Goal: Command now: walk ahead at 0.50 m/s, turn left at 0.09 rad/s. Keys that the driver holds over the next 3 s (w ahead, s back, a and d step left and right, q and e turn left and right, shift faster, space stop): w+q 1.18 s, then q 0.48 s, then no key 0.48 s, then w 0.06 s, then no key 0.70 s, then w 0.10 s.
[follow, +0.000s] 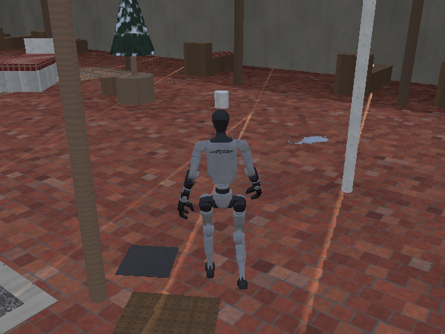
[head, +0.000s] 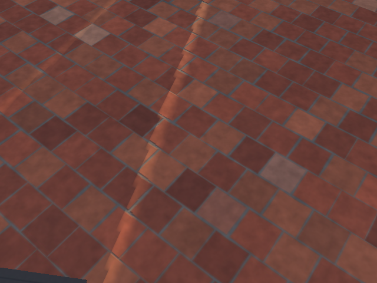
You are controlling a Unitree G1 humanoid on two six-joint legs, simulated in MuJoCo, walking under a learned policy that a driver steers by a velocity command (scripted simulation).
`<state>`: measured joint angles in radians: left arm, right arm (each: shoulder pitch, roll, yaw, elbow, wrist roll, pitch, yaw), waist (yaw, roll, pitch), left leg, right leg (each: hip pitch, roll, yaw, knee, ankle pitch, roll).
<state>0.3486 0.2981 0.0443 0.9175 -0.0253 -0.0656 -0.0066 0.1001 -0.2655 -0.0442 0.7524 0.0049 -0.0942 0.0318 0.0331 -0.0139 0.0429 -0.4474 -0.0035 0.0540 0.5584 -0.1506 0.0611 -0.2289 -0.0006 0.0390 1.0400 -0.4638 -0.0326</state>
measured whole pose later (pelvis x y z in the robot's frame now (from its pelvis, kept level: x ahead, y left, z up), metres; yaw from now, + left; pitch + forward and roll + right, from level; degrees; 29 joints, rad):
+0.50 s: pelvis +0.29 -0.03 +0.00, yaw +13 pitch +2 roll +0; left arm 0.08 0.27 0.05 0.76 0.00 -0.11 -0.02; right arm 0.37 -0.30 -0.07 0.82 0.03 -0.05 -0.02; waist -0.05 0.03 0.02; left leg -0.31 -0.02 -0.10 1.07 -0.48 0.03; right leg -0.41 0.00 -0.02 0.53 -0.16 -0.02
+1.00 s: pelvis +0.52 +0.09 -0.01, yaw +31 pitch +1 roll -1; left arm 0.27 0.31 0.07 0.86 -0.02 -0.07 0.00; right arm 0.11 -0.30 -0.08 0.63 0.02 -0.03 0.04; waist 0.04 0.01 0.08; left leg -0.48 -0.04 0.04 0.65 -0.19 0.10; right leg -0.18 -0.07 -0.07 1.05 -0.52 0.03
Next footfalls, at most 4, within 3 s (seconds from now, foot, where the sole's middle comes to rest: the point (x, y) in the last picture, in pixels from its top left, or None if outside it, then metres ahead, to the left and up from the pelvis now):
0.40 right None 0.42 -0.12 -0.76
0.94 left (137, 237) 0.60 0.22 -0.76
1.40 right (142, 161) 0.94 0.24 -0.76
1.82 left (104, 212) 0.70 0.35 -0.76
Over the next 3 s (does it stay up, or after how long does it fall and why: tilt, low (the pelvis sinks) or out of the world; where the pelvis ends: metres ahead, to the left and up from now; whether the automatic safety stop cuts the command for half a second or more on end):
stays up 0.77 0.28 0.01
